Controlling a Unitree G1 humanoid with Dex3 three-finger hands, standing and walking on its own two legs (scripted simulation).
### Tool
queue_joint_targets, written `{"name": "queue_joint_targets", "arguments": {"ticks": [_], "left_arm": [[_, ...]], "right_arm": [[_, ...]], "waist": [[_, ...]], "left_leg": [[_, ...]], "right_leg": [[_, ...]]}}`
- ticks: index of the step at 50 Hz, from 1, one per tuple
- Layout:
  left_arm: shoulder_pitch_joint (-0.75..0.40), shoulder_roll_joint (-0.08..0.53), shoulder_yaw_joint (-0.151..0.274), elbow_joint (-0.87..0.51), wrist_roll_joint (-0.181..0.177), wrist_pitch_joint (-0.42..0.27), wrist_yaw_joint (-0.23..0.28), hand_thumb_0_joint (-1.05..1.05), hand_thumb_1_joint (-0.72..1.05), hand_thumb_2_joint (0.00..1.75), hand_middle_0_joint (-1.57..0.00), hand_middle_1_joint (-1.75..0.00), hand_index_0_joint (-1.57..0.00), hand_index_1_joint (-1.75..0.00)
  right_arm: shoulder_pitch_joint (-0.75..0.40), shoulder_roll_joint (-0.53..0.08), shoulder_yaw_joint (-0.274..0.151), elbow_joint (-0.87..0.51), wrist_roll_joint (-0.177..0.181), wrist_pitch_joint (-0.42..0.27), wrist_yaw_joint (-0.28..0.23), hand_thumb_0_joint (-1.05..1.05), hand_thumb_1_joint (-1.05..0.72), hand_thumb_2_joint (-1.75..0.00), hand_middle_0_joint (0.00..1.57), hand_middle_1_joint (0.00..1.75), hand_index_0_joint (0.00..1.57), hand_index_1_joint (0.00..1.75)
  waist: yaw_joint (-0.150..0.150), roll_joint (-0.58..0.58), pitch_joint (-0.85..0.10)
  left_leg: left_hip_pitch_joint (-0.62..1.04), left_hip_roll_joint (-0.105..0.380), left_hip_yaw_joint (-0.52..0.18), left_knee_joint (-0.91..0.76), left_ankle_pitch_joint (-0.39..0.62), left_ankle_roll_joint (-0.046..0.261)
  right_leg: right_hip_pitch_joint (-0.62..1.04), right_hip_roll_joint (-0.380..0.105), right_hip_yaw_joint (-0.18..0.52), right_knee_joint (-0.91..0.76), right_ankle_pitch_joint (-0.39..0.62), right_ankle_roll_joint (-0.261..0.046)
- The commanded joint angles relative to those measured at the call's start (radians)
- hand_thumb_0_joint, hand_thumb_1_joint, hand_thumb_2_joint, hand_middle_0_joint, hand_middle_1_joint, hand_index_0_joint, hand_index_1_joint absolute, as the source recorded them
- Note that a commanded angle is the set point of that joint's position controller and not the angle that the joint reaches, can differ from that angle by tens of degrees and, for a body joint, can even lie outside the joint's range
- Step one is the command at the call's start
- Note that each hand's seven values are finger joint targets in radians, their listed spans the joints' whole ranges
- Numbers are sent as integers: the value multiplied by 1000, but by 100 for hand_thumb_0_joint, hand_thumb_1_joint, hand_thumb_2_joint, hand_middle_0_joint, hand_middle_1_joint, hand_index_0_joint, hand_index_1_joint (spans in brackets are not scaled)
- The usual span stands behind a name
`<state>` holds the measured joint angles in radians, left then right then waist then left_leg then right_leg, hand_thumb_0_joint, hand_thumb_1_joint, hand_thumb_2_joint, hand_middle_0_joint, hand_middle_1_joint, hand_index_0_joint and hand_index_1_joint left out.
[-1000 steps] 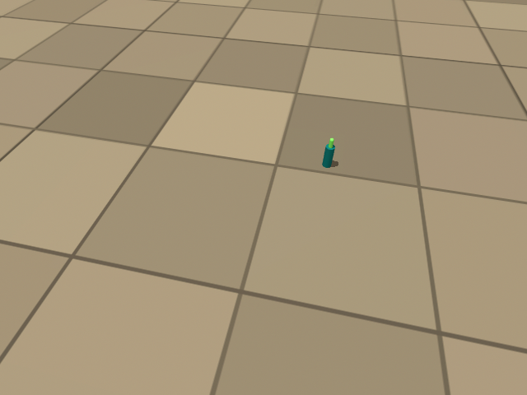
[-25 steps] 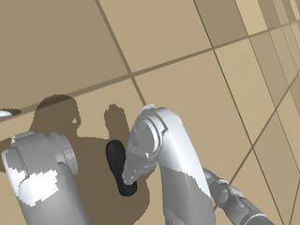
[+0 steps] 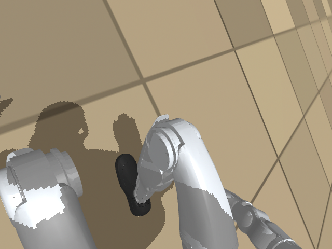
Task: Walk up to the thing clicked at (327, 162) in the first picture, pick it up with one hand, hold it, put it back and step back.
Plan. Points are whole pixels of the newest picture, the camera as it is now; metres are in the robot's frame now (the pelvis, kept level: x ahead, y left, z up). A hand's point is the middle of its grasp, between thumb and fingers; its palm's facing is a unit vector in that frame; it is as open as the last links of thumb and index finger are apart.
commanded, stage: close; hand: left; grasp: from the side
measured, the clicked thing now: out of the picture +0.45 +0.26 -0.20
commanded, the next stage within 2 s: settle in 0.16 s
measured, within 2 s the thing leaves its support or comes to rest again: leaves its support in 0.60 s
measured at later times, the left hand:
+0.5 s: hand out of the picture +0.45 +0.25 -0.19, palm faces +0.24 -0.97 +0.01, open 6.8 cm
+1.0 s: hand out of the picture +0.43 +0.28 -0.08, palm faces +0.19 -0.98 -0.08, open 6.3 cm
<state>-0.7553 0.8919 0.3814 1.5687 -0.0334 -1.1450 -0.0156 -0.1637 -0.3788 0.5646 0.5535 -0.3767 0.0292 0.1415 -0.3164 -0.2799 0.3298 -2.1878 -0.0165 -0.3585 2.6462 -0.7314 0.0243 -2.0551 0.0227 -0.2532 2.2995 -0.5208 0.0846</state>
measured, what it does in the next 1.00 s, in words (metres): stands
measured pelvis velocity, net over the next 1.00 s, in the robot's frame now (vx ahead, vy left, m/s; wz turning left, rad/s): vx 0.01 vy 0.00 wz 0.07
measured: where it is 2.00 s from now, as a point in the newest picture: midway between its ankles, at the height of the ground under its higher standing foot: (100, 222)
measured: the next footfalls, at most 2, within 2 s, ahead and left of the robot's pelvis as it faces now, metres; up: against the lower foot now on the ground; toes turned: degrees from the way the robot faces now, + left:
none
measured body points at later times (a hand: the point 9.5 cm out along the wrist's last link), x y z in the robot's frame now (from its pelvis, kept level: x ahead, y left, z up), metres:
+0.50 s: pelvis +0.00 +0.00 +0.00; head +0.24 +0.20 +0.32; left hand +0.43 +0.30 -0.18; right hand +0.16 -0.25 -0.03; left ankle +0.08 +0.11 -0.26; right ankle +0.17 -0.13 -0.26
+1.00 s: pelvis +0.01 +0.00 +0.02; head +0.20 +0.17 +0.39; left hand +0.41 +0.33 -0.07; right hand +0.17 -0.24 -0.03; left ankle +0.08 +0.11 -0.26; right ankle +0.17 -0.13 -0.26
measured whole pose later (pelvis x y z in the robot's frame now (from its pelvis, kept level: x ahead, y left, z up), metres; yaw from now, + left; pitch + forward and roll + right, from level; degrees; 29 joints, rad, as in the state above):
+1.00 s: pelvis +0.01 +0.00 +0.02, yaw +4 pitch +22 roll -16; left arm -0.64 0.64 0.25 1.07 -0.02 -0.80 -0.04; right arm 0.00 -0.33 0.30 0.60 -0.22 0.05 0.16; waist -0.21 -0.11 0.10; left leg -2.23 -0.03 -0.23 2.52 -0.70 0.04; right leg -2.11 -0.03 -0.16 2.26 -0.55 0.05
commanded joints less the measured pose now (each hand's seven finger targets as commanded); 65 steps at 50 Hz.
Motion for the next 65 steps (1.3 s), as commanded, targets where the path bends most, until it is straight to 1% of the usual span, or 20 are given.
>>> {"name": "queue_joint_targets", "arguments": {"ticks": [1,7,13,19,23,26,29,30,32,33,39,48,53,55,57,58,59,60,61,65], "left_arm": [[-230,66,-21,-125,12,-68,5,0,26,66,-68,-66,-68,-65],[-235,86,-24,-110,19,-68,14,0,36,78,-80,-78,-80,-77],[-243,69,-32,-98,25,-68,20,0,45,89,-94,-91,-94,-90],[-243,57,-26,-160,5,-72,20,0,50,101,-106,-106,-105,-106],[-262,62,-26,-226,10,-61,20,0,48,106,-111,-112,-111,-113],[-271,85,-12,-320,21,-46,27,0,46,107,-112,-114,-112,-114],[-256,74,11,-403,16,-18,37,0,43,107,-116,-117,-116,-117],[-272,70,-1,-450,15,-8,38,0,44,107,-116,-117,-116,-117],[-239,57,7,-517,15,21,38,0,47,108,-117,-117,-117,-118],[-252,45,-21,-552,21,35,32,0,47,106,-117,-117,-117,-117],[-228,-47,-73,-650,21,135,20,0,50,108,-123,-123,-123,-123],[-204,-164,-135,-740,2,267,-38,0,51,113,-127,-130,-128,-129],[-204,-189,-112,-811,-20,316,-69,0,50,117,-130,-134,-130,-134],[-200,-227,-128,-823,-26,335,-80,0,48,118,-131,-136,-132,-135],[-262,-210,-118,-888,-37,340,-84,0,48,117,-131,-135,-132,-135],[-235,-215,-105,-876,-42,348,-87,0,46,119,-132,-137,-132,-137],[-240,-238,-119,-868,-46,356,-93,0,47,119,-133,-138,-134,-137],[-238,-217,-97,-900,-46,358,-94,0,49,119,-132,-136,-133,-136],[-230,-230,-103,-912,-47,361,-98,0,51,120,-132,-137,-132,-137],[-251,-251,-101,-906,-53,386,-107,0,52,124,-135,-141,-135,-141]], "right_arm": [[38,-382,-130,8,-7,13,-13,0,-88,-89,20,30,20,30],[46,-374,-127,8,-5,14,-8,0,-88,-89,20,30,20,30],[39,-378,-128,10,-7,13,-6,0,-88,-89,20,30,20,30],[50,-376,-133,20,-7,10,-5,0,-91,-90,20,30,20,30],[59,-368,-144,23,-1,11,-2,0,-91,-90,20,30,20,30],[82,-365,-161,28,2,15,0,0,-91,-90,20,30,20,30],[96,-354,-188,22,13,18,5,0,-91,-90,20,30,20,30],[96,-351,-195,18,18,19,5,0,-91,-90,20,30,20,30],[122,-340,-219,19,28,22,5,0,-90,-90,20,30,20,30],[130,-333,-230,23,33,24,4,0,-91,-90,20,30,20,30],[193,-315,-297,32,83,28,4,0,-90,-89,20,30,20,30],[257,-273,-396,27,167,20,1,0,-89,-89,20,30,20,30],[289,-259,-442,24,206,22,-8,0,-88,-89,20,30,20,30],[301,-248,-457,26,219,23,-12,0,-88,-89,20,30,20,30],[303,-232,-469,25,229,22,-18,0,-89,-89,20,30,20,30],[306,-227,-474,26,235,21,-22,0,-89,-89,20,30,20,30],[312,-225,-482,30,240,20,-25,0,-89,-89,20,30,20,30],[323,-223,-486,30,241,20,-27,0,-88,-89,20,30,20,30],[329,-217,-491,32,244,21,-30,0,-88,-89,20,30,20,30],[350,-201,-511,39,258,20,-43,0,-88,-89,20,30,20,30]], "waist": [[-158,577,-536],[-149,563,-537],[-161,561,-526],[-144,597,-580],[-134,623,-587],[-111,676,-647],[-82,698,-685],[-79,706,-701],[-56,724,-760],[-59,737,-776],[-38,733,-784],[33,628,-814],[75,626,-884],[79,615,-908],[88,609,-935],[96,589,-942],[90,585,-948],[99,589,-984],[108,588,-1012],[104,557,-1038]], "left_leg": [[412,66,29,-387,156,-57],[372,58,44,-385,107,-48],[378,57,35,-390,103,-51],[430,58,43,-379,192,-58],[431,58,52,-391,183,-60],[473,59,61,-399,207,-64],[478,57,75,-419,194,-65],[470,55,80,-424,179,-63],[508,55,92,-434,213,-65],[499,54,105,-435,213,-62],[490,48,112,-479,200,-60],[381,23,153,-534,55,-31],[419,15,160,-576,60,-32],[430,11,171,-579,77,-31],[396,5,195,-579,36,-22],[394,4,201,-581,35,-19],[394,2,207,-576,49,-19],[401,-1,216,-575,74,-19],[433,0,219,-577,115,-22],[417,-6,248,-574,124,-15]], "right_leg": [[266,40,-110,-106,136,-77],[280,45,-104,-123,100,-79],[263,42,-111,-121,100,-78],[292,40,-104,-110,163,-79],[288,37,-99,-112,150,-84],[300,33,-88,-105,162,-87],[297,28,-74,-110,147,-92],[292,29,-72,-113,137,-93],[305,25,-58,-120,155,-95],[307,25,-49,-124,157,-97],[230,12,-30,-127,147,-106],[166,-2,16,-160,37,-116],[144,-15,42,-160,25,-121],[140,-20,53,-163,35,-122],[162,-20,70,-183,0,-123],[175,-19,74,-189,-2,-121],[168,-21,78,-187,8,-122],[192,-22,83,-188,24,-122],[194,-24,89,-184,52,-123],[226,-26,107,-209,52,-122]]}}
